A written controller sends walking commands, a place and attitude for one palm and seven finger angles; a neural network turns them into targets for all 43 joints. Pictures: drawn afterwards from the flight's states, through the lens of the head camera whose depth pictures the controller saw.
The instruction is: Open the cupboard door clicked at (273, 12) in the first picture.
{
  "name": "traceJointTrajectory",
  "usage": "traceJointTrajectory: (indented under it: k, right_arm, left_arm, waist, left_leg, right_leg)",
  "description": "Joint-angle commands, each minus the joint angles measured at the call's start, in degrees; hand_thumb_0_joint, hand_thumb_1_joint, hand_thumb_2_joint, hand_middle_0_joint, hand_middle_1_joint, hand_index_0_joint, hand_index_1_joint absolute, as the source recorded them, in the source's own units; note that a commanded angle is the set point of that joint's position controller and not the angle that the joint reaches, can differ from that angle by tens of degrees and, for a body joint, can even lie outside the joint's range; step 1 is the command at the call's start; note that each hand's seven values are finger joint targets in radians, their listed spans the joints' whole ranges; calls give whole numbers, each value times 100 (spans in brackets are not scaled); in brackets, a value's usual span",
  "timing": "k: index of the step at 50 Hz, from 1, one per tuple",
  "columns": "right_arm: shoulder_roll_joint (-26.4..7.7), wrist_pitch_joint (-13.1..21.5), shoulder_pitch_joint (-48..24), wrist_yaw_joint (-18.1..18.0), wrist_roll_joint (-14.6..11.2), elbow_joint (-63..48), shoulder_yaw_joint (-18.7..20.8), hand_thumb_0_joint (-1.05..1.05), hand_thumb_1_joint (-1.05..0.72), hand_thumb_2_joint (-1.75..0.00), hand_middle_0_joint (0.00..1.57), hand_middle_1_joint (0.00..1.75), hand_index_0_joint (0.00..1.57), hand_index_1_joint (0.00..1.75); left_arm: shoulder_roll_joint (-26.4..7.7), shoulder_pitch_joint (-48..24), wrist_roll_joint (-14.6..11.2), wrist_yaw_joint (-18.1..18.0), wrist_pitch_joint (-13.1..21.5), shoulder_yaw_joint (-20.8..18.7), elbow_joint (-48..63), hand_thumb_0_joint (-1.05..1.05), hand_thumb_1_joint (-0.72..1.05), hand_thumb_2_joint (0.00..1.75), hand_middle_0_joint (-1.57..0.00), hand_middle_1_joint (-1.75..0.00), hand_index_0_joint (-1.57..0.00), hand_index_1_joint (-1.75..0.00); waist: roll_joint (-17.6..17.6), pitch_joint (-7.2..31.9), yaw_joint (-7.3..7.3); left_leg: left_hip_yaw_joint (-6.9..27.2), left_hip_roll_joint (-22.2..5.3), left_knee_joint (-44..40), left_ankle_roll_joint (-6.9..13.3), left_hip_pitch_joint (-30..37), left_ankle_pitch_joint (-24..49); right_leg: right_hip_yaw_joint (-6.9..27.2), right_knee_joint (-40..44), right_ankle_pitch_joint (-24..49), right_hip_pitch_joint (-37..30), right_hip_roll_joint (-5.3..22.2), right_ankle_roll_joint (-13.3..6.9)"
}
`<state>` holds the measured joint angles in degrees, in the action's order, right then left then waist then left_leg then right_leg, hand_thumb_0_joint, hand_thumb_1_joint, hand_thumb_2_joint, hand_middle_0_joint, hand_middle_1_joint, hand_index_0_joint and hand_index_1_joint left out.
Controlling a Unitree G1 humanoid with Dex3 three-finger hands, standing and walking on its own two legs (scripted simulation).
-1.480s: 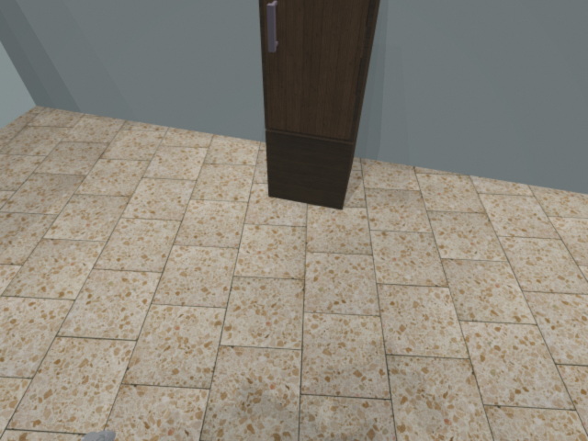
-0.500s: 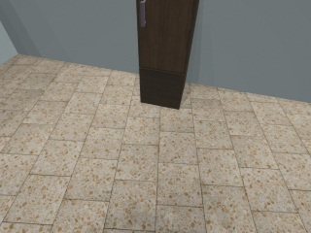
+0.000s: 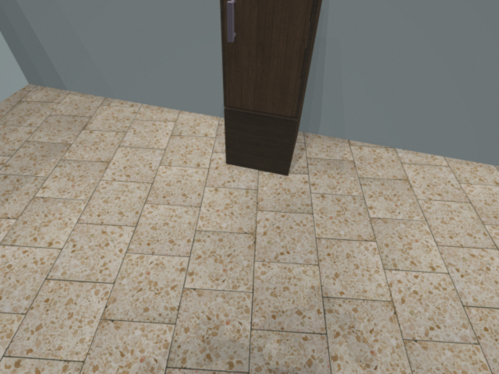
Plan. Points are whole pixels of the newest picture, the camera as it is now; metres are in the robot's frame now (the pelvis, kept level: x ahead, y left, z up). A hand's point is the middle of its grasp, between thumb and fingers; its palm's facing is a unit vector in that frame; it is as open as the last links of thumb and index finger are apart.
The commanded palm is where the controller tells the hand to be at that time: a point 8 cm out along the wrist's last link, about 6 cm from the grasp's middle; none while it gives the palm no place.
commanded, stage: walk to a spot facing it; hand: left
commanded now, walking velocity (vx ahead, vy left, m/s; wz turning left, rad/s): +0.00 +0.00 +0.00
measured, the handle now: (232, 20) +1.33 +0.15 +0.05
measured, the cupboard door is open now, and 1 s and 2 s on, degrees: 0 0 0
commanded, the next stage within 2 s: turn to face it in 1.14 s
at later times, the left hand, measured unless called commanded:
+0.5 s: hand out of the picture +0.02 +0.22 -0.19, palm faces +0.09 -0.99 -0.14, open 7.4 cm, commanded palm none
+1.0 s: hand (174, 272) +0.36 +0.20 -0.18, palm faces +0.20 -0.96 -0.19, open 7.3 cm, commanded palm none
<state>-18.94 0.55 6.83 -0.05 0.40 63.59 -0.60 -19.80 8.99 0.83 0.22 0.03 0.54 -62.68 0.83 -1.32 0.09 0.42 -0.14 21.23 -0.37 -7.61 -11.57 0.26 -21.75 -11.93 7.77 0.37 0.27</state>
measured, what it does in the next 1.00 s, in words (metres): walks ahead: right foot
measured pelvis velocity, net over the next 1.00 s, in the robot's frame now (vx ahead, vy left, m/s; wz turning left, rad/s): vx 0.30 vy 0.01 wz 0.20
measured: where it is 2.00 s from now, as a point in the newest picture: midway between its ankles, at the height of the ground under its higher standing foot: (228, 311)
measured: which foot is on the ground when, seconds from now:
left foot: down 0.00-0.86, up 0.88-1.00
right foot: down 0.00-0.38, up 0.40-0.82, down 0.84-1.00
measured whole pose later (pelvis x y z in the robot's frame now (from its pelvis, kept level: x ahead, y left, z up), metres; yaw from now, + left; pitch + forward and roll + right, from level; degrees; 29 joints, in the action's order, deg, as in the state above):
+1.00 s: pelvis +0.30 +0.01 -0.02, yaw +11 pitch -2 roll -1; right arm -9.3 1.0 20.5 -0.5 1.3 64.5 3.6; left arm -8.3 9.6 1.4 -0.7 4.4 -3.1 -57.9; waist -1.9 -2.8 -2.9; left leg -0.7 -4.8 73.7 1.9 -25.9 -18.0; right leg -12.1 -33.4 -13.8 18.0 2.2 -3.0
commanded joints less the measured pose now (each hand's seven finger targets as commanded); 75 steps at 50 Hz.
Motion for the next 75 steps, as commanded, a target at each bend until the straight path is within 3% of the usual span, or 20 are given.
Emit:
traceJointTrajectory:
  k: [1,8,12,17,19,20,26,36,40,41,42,43,49,57,61,64,65,66,67,75]
  right_arm:
    - [-1224,145,-294,-68,-3,-357,246,0,-90,-90,20,30,20,30]
    - [-413,-48,333,4,104,-240,101,0,-90,-90,20,30,20,30]
    - [-181,-2,402,24,98,-542,176,0,-90,-90,20,30,20,30]
    - [202,169,1541,81,47,-320,243,0,-90,-90,20,30,20,30]
    - [-591,227,2788,-37,139,29,481,0,-90,-90,20,30,20,30]
    - [-401,232,2898,-90,103,78,430,0,-90,-90,20,30,20,30]
    - [382,503,2417,-210,15,93,274,0,-90,-90,20,30,20,30]
    - [562,496,2771,-237,86,419,335,0,-90,-90,20,30,20,30]
    - [278,450,2449,-232,74,379,415,0,-90,-90,20,30,20,30]
    - [348,438,2425,-185,41,300,418,0,-90,-90,20,30,20,30]
    - [719,469,2749,-116,-49,131,355,0,-90,-90,20,30,20,30]
    - [757,437,2373,-120,-52,-61,351,0,-90,-90,20,30,20,30]
    - [996,17,1888,35,128,-126,426,0,-90,-90,20,30,20,30]
    - [794,11,289,277,102,-989,411,0,-90,-90,20,30,20,30]
    - [675,42,-267,334,108,-1296,372,0,-90,-90,20,30,20,30]
    - [566,117,531,206,134,-1065,367,0,-90,-90,20,30,20,30]
    - [237,157,1310,131,168,-820,433,0,-90,-90,20,30,20,30]
    - [-494,192,1925,37,185,-691,559,0,-90,-90,20,30,20,30]
    - [-719,155,2103,-21,63,-619,553,0,-90,-90,20,30,20,30]
    - [201,199,337,-174,43,-783,353,0,-90,-90,20,30,20,30]
  left_arm:
    - [-1149,-226,-13,-89,149,-221,372,0,90,90,-20,-30,-20,-30]
    - [-526,567,52,-44,-41,-157,198,0,90,90,-20,-30,-20,-30]
    - [-767,1169,49,-71,64,-361,270,0,90,90,-20,-30,-20,-30]
    - [-317,834,49,-65,161,-383,395,0,90,90,-20,-30,-20,-30]
    - [347,639,11,-4,141,-252,682,0,90,90,-20,-30,-20,-30]
    - [236,231,85,-47,185,-282,809,0,90,90,-20,-30,-20,-30]
    - [626,596,70,81,208,-318,459,0,90,90,-20,-30,-20,-30]
    - [839,-671,8,126,215,-376,915,0,90,90,-20,-30,-20,-30]
    - [561,683,49,87,329,-496,621,0,90,90,-20,-30,-20,-30]
    - [233,1645,98,38,399,-587,361,0,90,90,-20,-30,-20,-30]
    - [-435,2427,147,-65,444,-767,177,0,90,90,-20,-30,-20,-30]
    - [-682,2563,14,-74,403,-761,96,0,90,90,-20,-30,-20,-30]
    - [629,710,95,-133,468,-371,468,0,90,90,-20,-30,-20,-30]
    - [271,1102,84,-126,533,-425,459,0,90,90,-20,-30,-20,-30]
    - [74,1440,91,-120,448,-457,415,0,90,90,-20,-30,-20,-30]
    - [38,1484,67,-153,410,-418,364,0,90,90,-20,-30,-20,-30]
    - [115,1524,24,-146,377,-364,374,0,90,90,-20,-30,-20,-30]
    - [488,1846,-67,-119,335,-296,419,0,90,90,-20,-30,-20,-30]
    - [511,1705,-24,-166,334,-265,523,0,90,90,-20,-30,-20,-30]
    - [795,1655,31,-91,-193,-438,208,0,90,90,-20,-30,-20,-30]
  waist:
    - [-123,226,25]
    - [234,-362,126]
    - [991,-511,256]
    - [134,-408,-339]
    - [-2052,-467,-679]
    - [-1442,-740,-667]
    - [-650,-432,-145]
    - [-802,-927,-333]
    - [-546,-158,362]
    - [-116,391,731]
    - [1267,1310,869]
    - [1091,1255,777]
    - [503,-375,-227]
    - [203,-504,15]
    - [393,-479,234]
    - [313,39,-151]
    - [-125,595,-475]
    - [-1657,1441,-542]
    - [-1509,1578,-580]
    - [-761,143,124]
  left_leg:
    - [581,-668,-392,199,33,811]
    - [456,-280,26,194,-1055,-1761]
    - [-131,-138,1960,161,-2090,-1452]
    - [-432,-199,538,201,-4,-811]
    - [2760,-2044,-1190,1017,896,-2141]
    - [3097,-2189,-1346,1225,695,-1863]
    - [1052,-1439,-1002,1142,682,1283]
    - [341,-1322,-1114,994,465,1865]
    - [47,-1236,778,772,502,3648]
    - [-58,-939,2164,569,-378,2944]
    - [-384,-67,4305,328,-1912,-168]
    - [53,103,5746,376,-2561,-2007]
    - [56,-784,5243,165,-2240,-291]
    - [-446,-875,2846,-55,-2754,218]
    - [-774,-621,2078,89,-2451,-5]
    - [-927,-220,1160,258,-782,147]
    - [-728,-447,718,370,721,1321]
    - [1108,-2028,719,950,2217,3489]
    - [1423,-2778,316,1413,2024,4408]
    - [-723,-2028,-510,819,-517,2054]
  right_leg:
    - [579,386,709,47,645,-194]
    - [795,539,-2205,306,695,-210]
    - [1906,1248,-2875,-94,1801,-927]
    - [246,-1,-1689,1246,1227,-621]
    - [-878,-3065,-2098,3010,-8,-31]
    - [-244,-3924,-1947,3385,228,-152]
    - [-251,-4150,-415,3161,689,53]
    - [-694,-1899,335,2532,476,-59]
    - [-855,-1153,140,536,89,-331]
    - [-468,-971,242,-993,362,-482]
    - [1955,-360,-1,-2432,2145,-997]
    - [3218,479,-189,-2114,2897,-1323]
    - [279,1270,-1110,1491,1904,-611]
    - [-858,1138,519,328,1885,-665]
    - [-1124,626,1697,-355,2000,-536]
    - [-1285,-761,3248,-242,1786,-425]
    - [-1442,-1950,2637,412,1451,-182]
    - [-1517,-3613,-534,1762,550,161]
    - [-868,-4695,-2712,1999,336,73]
    - [-329,-4278,-1023,1756,634,240]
